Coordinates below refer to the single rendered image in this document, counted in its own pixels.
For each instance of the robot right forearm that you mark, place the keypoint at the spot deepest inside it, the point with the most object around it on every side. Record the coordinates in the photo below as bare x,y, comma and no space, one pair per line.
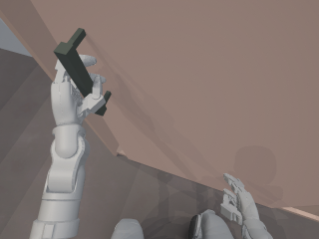
254,229

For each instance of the robot left forearm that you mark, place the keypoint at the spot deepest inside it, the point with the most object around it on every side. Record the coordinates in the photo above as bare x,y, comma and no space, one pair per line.
64,185

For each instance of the robot right thigh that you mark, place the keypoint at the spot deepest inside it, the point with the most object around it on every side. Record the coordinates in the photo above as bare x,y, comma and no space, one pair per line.
211,226

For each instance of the handle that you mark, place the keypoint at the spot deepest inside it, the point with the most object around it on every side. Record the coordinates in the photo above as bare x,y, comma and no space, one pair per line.
71,61

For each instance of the right robot hand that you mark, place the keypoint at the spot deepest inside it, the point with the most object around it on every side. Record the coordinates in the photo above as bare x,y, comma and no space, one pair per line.
241,206

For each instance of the wardrobe door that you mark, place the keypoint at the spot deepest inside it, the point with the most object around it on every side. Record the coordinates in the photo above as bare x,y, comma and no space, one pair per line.
200,88
312,209

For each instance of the robot left thigh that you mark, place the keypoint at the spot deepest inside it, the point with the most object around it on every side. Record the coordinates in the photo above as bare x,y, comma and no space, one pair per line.
128,229

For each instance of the left robot hand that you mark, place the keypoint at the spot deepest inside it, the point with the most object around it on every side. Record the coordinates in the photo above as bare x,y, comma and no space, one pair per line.
65,96

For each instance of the robot thigh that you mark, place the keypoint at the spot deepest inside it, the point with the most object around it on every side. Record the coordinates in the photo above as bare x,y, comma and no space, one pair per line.
211,226
128,229

